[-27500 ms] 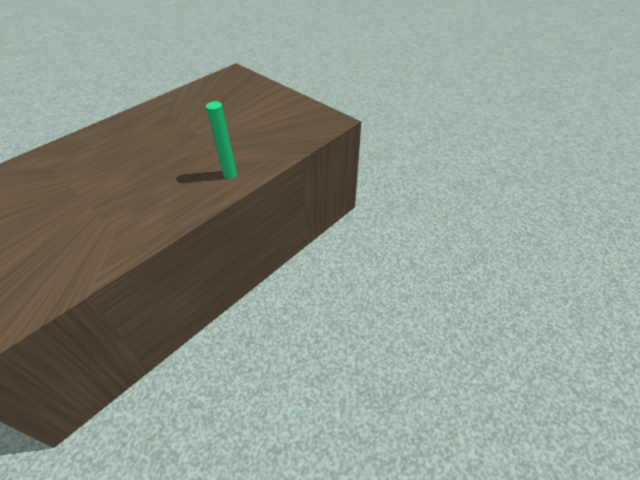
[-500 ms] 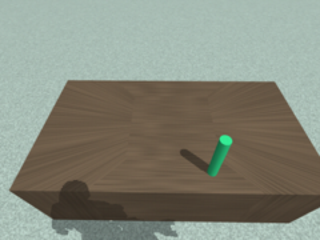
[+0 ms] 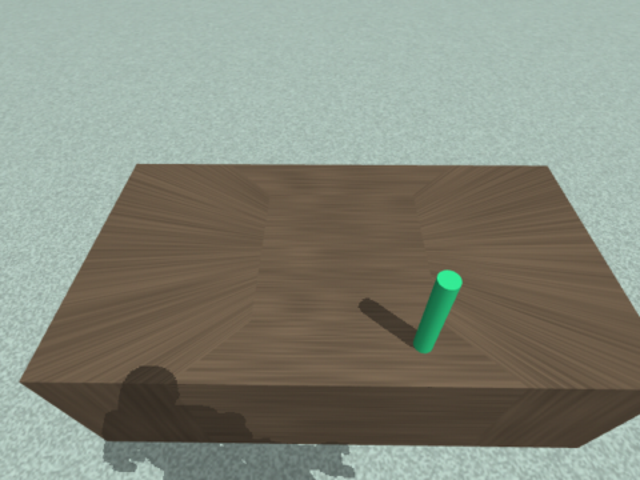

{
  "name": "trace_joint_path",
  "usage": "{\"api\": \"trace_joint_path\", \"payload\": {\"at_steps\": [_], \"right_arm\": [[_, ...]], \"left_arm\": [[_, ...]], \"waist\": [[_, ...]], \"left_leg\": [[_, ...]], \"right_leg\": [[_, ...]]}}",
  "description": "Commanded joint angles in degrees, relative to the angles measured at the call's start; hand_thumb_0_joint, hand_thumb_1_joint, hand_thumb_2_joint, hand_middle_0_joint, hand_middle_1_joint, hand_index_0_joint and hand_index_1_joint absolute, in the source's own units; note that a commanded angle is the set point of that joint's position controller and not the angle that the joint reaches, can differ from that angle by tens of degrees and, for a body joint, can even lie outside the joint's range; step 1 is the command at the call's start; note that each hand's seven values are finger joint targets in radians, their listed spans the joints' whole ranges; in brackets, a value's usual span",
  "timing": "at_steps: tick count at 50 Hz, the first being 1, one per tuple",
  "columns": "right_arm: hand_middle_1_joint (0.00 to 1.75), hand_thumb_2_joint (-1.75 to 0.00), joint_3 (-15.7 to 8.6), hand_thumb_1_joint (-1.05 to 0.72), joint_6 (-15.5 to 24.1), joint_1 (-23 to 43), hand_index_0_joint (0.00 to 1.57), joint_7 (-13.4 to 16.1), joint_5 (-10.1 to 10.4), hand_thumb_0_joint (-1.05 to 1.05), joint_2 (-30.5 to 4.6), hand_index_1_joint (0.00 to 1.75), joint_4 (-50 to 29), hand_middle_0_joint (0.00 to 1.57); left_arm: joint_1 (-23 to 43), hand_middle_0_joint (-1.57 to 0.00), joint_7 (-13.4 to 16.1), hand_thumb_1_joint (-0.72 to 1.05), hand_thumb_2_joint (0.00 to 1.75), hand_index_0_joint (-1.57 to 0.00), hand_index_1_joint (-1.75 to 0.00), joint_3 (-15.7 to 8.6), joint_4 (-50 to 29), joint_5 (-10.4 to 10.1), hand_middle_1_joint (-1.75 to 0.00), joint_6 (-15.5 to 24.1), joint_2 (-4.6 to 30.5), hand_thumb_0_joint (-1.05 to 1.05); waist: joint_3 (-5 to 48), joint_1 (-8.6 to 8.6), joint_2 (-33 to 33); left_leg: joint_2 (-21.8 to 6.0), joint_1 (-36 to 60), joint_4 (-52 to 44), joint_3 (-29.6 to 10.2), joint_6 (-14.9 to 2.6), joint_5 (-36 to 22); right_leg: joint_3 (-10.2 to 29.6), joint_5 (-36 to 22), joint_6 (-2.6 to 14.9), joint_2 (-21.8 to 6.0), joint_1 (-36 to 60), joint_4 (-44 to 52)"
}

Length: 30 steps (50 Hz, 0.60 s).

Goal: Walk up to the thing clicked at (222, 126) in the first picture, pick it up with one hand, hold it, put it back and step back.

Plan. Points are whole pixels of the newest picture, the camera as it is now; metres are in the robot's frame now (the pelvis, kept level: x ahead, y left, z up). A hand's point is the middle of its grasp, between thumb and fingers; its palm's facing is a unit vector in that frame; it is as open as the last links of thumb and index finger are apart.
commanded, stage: stand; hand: right
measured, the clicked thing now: (434, 315) +0.46 -0.20 -0.21
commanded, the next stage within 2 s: step back in 0.02 s
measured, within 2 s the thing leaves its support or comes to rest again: neither
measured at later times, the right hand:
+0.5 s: hand out of the picture +0.01 -0.26 -0.17, palm faces -0.06 +0.90 -0.43, open 7.4 cm
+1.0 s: hand out of the picture -0.07 -0.23 -0.17, palm faces +0.06 +0.91 -0.40, open 7.4 cm
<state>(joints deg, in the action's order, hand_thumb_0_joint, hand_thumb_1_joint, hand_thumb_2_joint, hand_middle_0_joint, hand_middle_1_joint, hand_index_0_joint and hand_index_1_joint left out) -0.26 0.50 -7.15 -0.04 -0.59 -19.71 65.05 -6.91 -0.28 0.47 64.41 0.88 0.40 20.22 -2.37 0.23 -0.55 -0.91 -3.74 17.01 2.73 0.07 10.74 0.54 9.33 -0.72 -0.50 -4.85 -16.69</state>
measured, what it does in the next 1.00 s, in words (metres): walks backwards: left foot, then right foot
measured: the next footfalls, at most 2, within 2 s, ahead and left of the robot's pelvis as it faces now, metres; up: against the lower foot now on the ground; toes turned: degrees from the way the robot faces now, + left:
left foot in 0.52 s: -0.09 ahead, +0.14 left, +0.00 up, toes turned -1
right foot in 1.00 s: -0.15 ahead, -0.07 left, +0.00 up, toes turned -1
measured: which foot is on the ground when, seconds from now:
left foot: down 0.00-0.26, up 0.28-0.50, down 0.52-1.00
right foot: down 0.00-0.56, up 0.58-0.98, down 1.00-1.00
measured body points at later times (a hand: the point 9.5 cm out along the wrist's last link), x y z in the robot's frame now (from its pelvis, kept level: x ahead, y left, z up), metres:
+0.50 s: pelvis -0.08 +0.02 -0.03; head -0.01 +0.04 +0.42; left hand +0.05 +0.33 -0.15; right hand +0.02 -0.31 -0.14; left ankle -0.13 +0.14 -0.73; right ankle +0.00 -0.13 -0.75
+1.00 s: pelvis -0.17 +0.05 -0.03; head -0.10 +0.04 +0.42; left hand -0.06 +0.36 -0.15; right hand -0.08 -0.28 -0.14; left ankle -0.13 +0.14 -0.75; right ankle -0.19 -0.06 -0.75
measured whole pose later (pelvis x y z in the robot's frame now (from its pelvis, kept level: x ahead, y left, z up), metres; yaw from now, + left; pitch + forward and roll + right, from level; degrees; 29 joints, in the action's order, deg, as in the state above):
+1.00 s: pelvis -0.17 +0.05 -0.03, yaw -6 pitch -2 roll +0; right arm -3.2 -2.0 -6.2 1.0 -0.7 -21.6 48.8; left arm -9.6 -0.1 -4.3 49.9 2.4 -3.4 21.9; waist -11.3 -0.8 -0.6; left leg -0.5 -17.4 37.2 4.9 -2.4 17.5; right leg 3.8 19.8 0.5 2.9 -13.6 -36.1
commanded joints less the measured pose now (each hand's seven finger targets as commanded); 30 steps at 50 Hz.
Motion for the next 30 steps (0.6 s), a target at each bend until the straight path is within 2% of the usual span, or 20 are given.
{"api": "trace_joint_path", "payload": {"at_steps": [1,2,5,9,11,12,13,14,15,17,18,21,23,24,25,26,27,28,29,30], "right_arm": [[0.30,-0.90,-3.7,-0.90,0.2,4.4,0.20,0.6,-0.1,0.00,-15.2,0.30,-3.8,0.20],[0.30,-0.90,-3.9,-0.90,-0.1,2.9,0.20,0.6,0.2,0.00,-15.1,0.30,-4.5,0.20],[0.30,-0.90,-4.5,-0.90,-0.6,2.4,0.20,0.5,0.7,0.00,-15.0,0.30,-6.1,0.20],[0.30,-0.90,-5.5,-0.90,-1.6,4.2,0.20,0.5,0.7,0.00,-15.4,0.30,-8.7,0.20],[0.30,-0.90,-5.5,-0.90,-2.1,4.4,0.20,0.4,0.8,0.00,-14.5,0.30,-10.1,0.20],[0.30,-0.90,-5.2,-0.90,-2.3,4.7,0.20,0.4,0.9,0.00,-13.4,0.30,-10.7,0.20],[0.30,-0.90,-5.2,-0.90,-2.6,4.0,0.20,0.3,0.7,0.00,-12.6,0.30,-11.0,0.20],[0.30,-0.90,-5.3,-0.90,-3.2,2.9,0.20,0.3,0.5,0.00,-12.3,0.30,-11.0,0.20],[0.30,-0.90,-5.4,-0.90,-3.6,0.7,0.20,0.4,0.2,0.00,-12.5,0.30,-11.0,0.20],[0.30,-0.90,-5.5,-0.90,-3.6,-2.7,0.20,0.2,1.0,0.00,-13.2,0.30,-10.7,0.20],[0.30,-0.90,-5.4,-0.90,-3.3,-2.9,0.20,0.3,1.3,0.00,-13.0,0.30,-10.8,0.20],[0.30,-0.90,-4.9,-0.90,-3.0,-3.3,0.20,0.7,0.7,0.00,-13.4,0.30,-12.2,0.20],[0.30,-0.90,-4.7,-0.90,-2.5,-4.3,0.20,0.8,0.0,0.00,-12.9,0.30,-12.8,0.20],[0.30,-0.90,-5.0,-0.90,-2.2,-6.2,0.20,0.9,-0.4,0.00,-12.8,0.30,-12.7,0.20],[0.30,-0.90,-5.3,-0.90,-1.8,-7.0,0.20,0.9,-1.0,0.00,-12.8,0.30,-11.8,0.20],[0.30,-0.90,-5.8,-0.90,-1.5,-7.6,0.20,1.1,-1.5,0.00,-13.2,0.30,-11.6,0.20],[0.30,-0.90,-6.9,-0.90,-1.3,-6.0,0.20,1.2,-2.5,0.00,-17.4,0.30,-12.6,0.20],[0.30,-0.90,-7.7,-0.90,-1.3,-3.5,0.20,1.0,-2.7,0.00,-22.0,0.30,-13.7,0.20],[0.30,-0.90,-8.2,-0.90,-1.3,-3.5,0.20,0.9,-1.8,0.00,-25.1,0.30,-15.2,0.20],[0.30,-0.90,-8.3,-0.90,-1.0,-1.7,0.20,1.2,-1.7,0.00,-24.1,0.30,-15.6,0.20]], "left_arm": [[1.6,-0.20,1.2,0.90,0.90,-0.20,-0.30,-4.8,-5.5,-0.8,-0.30,0.6,15.5,0.00],[1.3,-0.20,1.4,0.90,0.90,-0.20,-0.30,-5.0,-6.2,-1.0,-0.30,0.3,14.9,0.00],[0.0,-0.20,1.5,0.90,0.90,-0.20,-0.30,-5.0,-8.0,-1.0,-0.30,-0.2,13.3,0.00],[-0.9,-0.20,1.4,0.90,0.90,-0.20,-0.30,-5.2,-10.2,-0.5,-0.30,-1.1,13.3,0.00],[-1.5,-0.20,1.4,0.90,0.90,-0.20,-0.30,-5.7,-11.4,-0.2,-0.30,-1.1,14.9,0.00],[-2.1,-0.20,1.4,0.90,0.90,-0.20,-0.30,-6.3,-11.8,-0.1,-0.30,-1.0,16.6,0.00],[-1.2,-0.20,1.5,0.90,0.90,-0.20,-0.30,-6.8,-12.6,0.2,-0.30,-1.0,18.7,0.00],[-0.1,-0.20,1.7,0.90,0.90,-0.20,-0.30,-7.2,-13.6,0.8,-0.30,-0.9,19.5,0.00],[0.5,-0.20,1.8,0.90,0.90,-0.20,-0.30,-7.5,-14.7,1.5,-0.30,-0.7,19.8,0.00],[5.7,-0.20,2.0,0.90,0.90,-0.20,-0.30,-7.4,-17.3,1.3,-0.30,-0.9,18.1,0.00],[5.7,-0.20,2.0,0.90,0.90,-0.20,-0.30,-7.0,-17.6,1.5,-0.30,-1.0,16.4,0.00],[3.6,-0.20,2.2,0.90,0.90,-0.20,-0.30,-7.0,-18.6,1.7,-0.30,-1.5,16.0,0.00],[2.9,-0.20,2.2,0.90,0.90,-0.20,-0.30,-7.2,-19.2,1.4,-0.30,-2.1,16.0,0.00],[4.1,-0.20,2.2,0.90,0.90,-0.20,-0.30,-7.3,-19.8,0.9,-0.30,-2.5,16.5,0.00],[4.3,-0.20,1.8,0.90,0.90,-0.20,-0.30,-7.0,-19.8,0.2,-0.30,-3.0,16.2,0.00],[4.0,-0.20,1.5,0.90,0.90,-0.20,-0.30,-6.5,-20.1,-0.2,-0.30,-3.5,15.0,0.00],[1.4,-0.20,1.3,0.90,0.90,-0.20,-0.30,-6.0,-20.8,-0.7,-0.30,-3.7,12.0,0.00],[1.1,-0.20,1.7,0.90,0.90,-0.20,-0.30,-5.8,-20.7,-0.6,-0.30,-3.8,10.3,0.00],[4.4,-0.20,2.7,0.90,0.90,-0.20,-0.30,-6.7,-21.1,0.5,-0.30,-3.8,12.6,0.00],[6.6,-0.20,2.9,0.90,0.90,-0.20,-0.30,-7.1,-20.8,1.0,-0.30,-3.8,13.7,0.00]], "waist": [[-4.0,-0.70,-0.7],[-1.9,-0.22,0.4],[3.0,-0.20,2.7],[6.0,-0.30,4.7],[7.4,-0.76,1.7],[7.6,-1.63,-1.6],[6.4,-1.58,-6.7],[4.9,-2.07,-10.4],[4.4,-1.37,-10.6],[4.9,0.50,-10.3],[5.6,0.07,-8.9],[6.6,-1.36,-8.8],[7.4,-1.30,-9.4],[7.5,0.24,-10.2],[6.7,0.94,-7.9],[5.8,1.44,-5.1],[6.0,-0.32,5.0],[4.6,-1.19,13.2],[4.3,2.90,16.0],[1.8,2.91,14.6]], "left_leg": [[-7.0,-3.8,1.8,-7.4,-1.92,-11.8],[-7.4,-4.2,2.8,-7.0,-2.49,-15.1],[-9.1,-3.8,4.1,-7.8,-4.88,-17.5],[-8.5,-6.8,8.9,-7.4,-6.59,-10.1],[-4.9,-8.1,15.9,-5.3,-5.28,-5.3],[-1.4,-8.2,21.7,-3.7,-3.14,-1.6],[3.1,-11.0,28.9,-1.7,-1.62,6.8],[5.7,-14.6,39.1,-3.5,-1.17,22.9],[3.9,-16.5,43.2,-7.5,-1.36,25.1],[3.1,-14.9,47.0,-10.1,-1.71,23.1],[4.0,-15.8,46.0,-9.5,-1.59,21.5],[2.9,-18.1,37.2,-7.4,-0.56,18.9],[0.9,-16.5,24.5,-6.1,-0.64,17.6],[0.2,-14.6,16.5,-5.9,-1.03,12.9],[1.5,-10.3,9.0,-3.0,-0.90,5.6],[1.0,-7.0,4.0,-3.9,-0.70,-3.2],[-8.4,-2.4,1.7,-17.1,-2.33,-13.7],[-15.8,1.3,2.1,-26.5,-5.04,-24.7],[-21.8,-8.0,1.1,-31.9,-11.77,-24.0],[-21.8,-11.9,-0.9,-33.2,-13.16,-18.4]], "right_leg": [[5.5,-13.3,2.10,-5.7,-7.5,-2.5],[4.4,-14.2,2.24,-5.0,-6.5,-4.8],[2.7,-12.4,2.87,-3.2,-5.3,-10.4],[4.0,-9.6,4.76,-3.6,-5.8,-14.2],[8.1,-12.1,7.32,-7.4,-6.3,-11.0],[12.9,-15.0,9.91,-11.6,-7.6,-6.9],[18.8,-17.0,13.39,-16.3,-7.8,-3.3],[23.8,-19.4,17.33,-20.7,-8.7,-1.5],[24.5,-21.0,18.88,-22.1,-8.8,-3.1],[16.3,-22.7,17.18,-18.8,-11.6,-5.5],[14.1,-22.2,15.78,-16.1,-9.5,-6.7],[12.7,-20.7,13.14,-13.6,-3.2,-9.5],[12.0,-20.3,11.59,-13.2,-0.1,-12.0],[11.4,-21.0,10.29,-13.0,0.2,-14.6],[9.2,-19.1,8.90,-11.1,-2.9,-17.5],[7.6,-14.2,6.89,-8.5,-6.5,-20.3],[4.3,-1.1,3.86,-1.5,-15.0,-27.9],[2.8,23.2,1.83,7.8,-27.2,-35.2],[10.1,29.6,0.55,8.1,-22.6,-43.9],[12.4,27.1,0.72,7.4,-21.9,-49.9]]}}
